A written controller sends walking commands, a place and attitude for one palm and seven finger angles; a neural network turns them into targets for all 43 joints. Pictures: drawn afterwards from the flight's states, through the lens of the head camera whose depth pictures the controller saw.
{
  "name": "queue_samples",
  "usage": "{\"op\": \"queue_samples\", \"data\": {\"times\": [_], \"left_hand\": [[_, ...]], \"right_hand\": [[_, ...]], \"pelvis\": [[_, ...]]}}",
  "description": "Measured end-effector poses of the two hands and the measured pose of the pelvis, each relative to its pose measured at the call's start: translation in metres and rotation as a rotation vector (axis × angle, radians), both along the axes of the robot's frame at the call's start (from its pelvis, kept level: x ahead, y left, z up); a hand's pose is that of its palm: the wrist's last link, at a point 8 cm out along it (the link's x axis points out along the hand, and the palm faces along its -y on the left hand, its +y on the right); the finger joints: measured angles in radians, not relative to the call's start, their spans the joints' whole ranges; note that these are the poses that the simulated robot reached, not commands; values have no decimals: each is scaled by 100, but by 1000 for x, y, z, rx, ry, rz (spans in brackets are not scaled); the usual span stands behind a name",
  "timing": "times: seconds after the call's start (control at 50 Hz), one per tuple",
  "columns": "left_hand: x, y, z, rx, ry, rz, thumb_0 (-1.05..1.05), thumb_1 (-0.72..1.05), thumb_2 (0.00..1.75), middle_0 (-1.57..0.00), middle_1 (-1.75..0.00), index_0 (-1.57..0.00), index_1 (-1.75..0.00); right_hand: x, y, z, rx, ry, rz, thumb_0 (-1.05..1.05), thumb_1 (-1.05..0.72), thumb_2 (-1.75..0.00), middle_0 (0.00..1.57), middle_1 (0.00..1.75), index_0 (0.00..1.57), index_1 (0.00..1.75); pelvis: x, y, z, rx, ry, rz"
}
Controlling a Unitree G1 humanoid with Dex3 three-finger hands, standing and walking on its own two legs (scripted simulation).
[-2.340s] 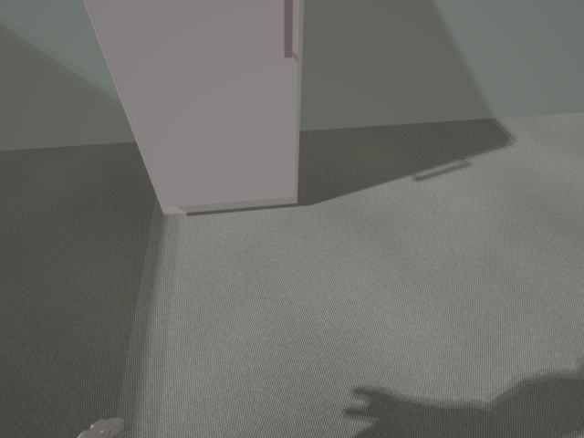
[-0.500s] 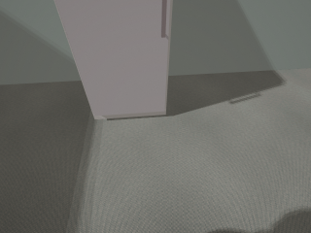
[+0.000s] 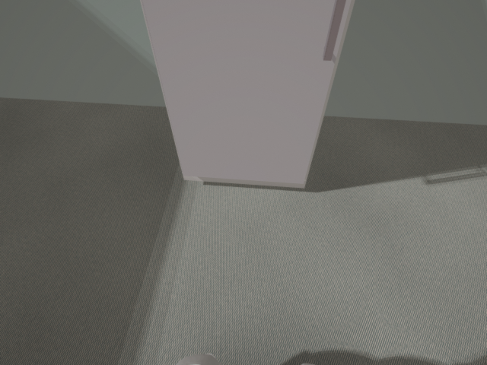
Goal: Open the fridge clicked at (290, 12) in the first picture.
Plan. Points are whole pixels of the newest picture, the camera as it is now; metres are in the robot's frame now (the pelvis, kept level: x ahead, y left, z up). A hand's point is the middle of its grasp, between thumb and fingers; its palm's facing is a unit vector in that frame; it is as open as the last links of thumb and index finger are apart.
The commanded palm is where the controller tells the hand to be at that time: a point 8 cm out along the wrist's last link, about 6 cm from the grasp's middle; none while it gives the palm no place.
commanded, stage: walk to a spot facing it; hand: right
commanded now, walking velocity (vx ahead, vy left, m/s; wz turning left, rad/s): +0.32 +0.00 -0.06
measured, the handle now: out of the picture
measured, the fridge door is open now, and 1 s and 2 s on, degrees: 0 0 0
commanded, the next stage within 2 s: take the last steps up to it in 0.14 s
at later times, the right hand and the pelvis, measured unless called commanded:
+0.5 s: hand (378, 357) +0.18 -0.23 -0.16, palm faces +0.03 +0.99 -0.15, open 7.4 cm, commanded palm none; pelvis +0.19 -0.05 +0.02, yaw +2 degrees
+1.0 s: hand (346, 278) +0.33 -0.20 -0.17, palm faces +0.09 +0.99 -0.14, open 7.3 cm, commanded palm none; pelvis +0.37 -0.03 +0.01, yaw -2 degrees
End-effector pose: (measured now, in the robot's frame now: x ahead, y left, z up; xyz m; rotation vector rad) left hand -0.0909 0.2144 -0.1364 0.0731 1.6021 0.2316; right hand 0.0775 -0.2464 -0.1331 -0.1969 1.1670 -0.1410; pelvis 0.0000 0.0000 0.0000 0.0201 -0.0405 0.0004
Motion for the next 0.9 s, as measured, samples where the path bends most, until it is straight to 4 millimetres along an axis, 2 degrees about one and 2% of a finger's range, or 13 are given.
{"op": "queue_samples", "data": {"times": [0.08,0.16,0.26,0.32,0.36,0.4,0.44,0.52,0.6,0.72,0.76,0.8,0.9], "left_hand": [[107,9,7,29,-230,-38,1,91,90,-20,-30,-20,-30],[195,7,21,46,-378,-90,1,93,90,-19,-30,-20,-30],[281,-9,32,60,-460,-177,1,93,90,-19,-30,-20,-30],[317,-23,28,75,-491,-206,1,92,90,-19,-30,-20,-30],[327,-33,28,72,-491,-199,0,92,90,-19,-30,-20,-30],[326,-41,28,62,-468,-173,0,92,90,-20,-30,-20,-30],[323,-37,31,87,-444,-120,-1,95,90,-20,-30,-20,-30],[307,-31,31,84,-333,-91,-1,96,90,-20,-30,-20,-30],[289,-29,25,49,-208,-51,-1,94,90,-20,-30,-20,-30],[281,-20,1,-21,-66,0,0,92,90,-20,-30,-20,-30],[294,-16,-3,-35,-41,-16,1,92,90,-20,-30,-20,-30],[320,-12,-1,-37,-59,-33,1,91,90,-20,-30,-20,-30],[415,-8,11,-10,-221,-75,1,91,90,-20,-30,-20,-30]], "right_hand": [[6,12,4,34,64,3,0,-92,-90,20,30,20,30],[12,11,3,68,101,-32,0,-93,-90,20,30,20,30],[18,1,-7,111,154,-100,0,-92,-90,20,30,20,30],[23,-11,-19,124,214,-129,0,-91,-90,20,30,20,30],[31,-18,-18,116,255,-120,0,-91,-90,20,30,20,30],[45,-25,-13,107,272,-104,0,-91,-90,20,30,20,30],[66,-30,-6,98,266,-86,0,-91,-90,20,30,20,30],[115,-34,7,80,218,-64,0,-91,-90,20,30,20,30],[171,-28,14,64,155,-36,0,-91,-90,20,30,20,30],[250,-8,10,23,39,-5,0,-91,-90,20,30,20,30],[261,-1,11,26,15,-25,0,-91,-90,20,30,20,30],[263,3,12,27,20,-56,0,-92,-90,20,30,20,30],[254,5,11,43,132,-86,-1,-93,-90,20,30,20,30]], "pelvis": [[30,-3,11,6,15,1],[63,-10,17,14,20,-2],[108,-29,14,28,18,-13],[134,-43,5,22,16,-8],[147,-48,6,10,13,7],[159,-51,11,4,15,16],[172,-53,17,-2,21,24],[196,-53,25,-6,33,28],[222,-45,26,-12,37,22],[267,-19,10,-29,28,8],[280,-16,8,-12,22,-4],[294,-14,11,-4,21,-9],[329,-17,20,1,30,-20]]}}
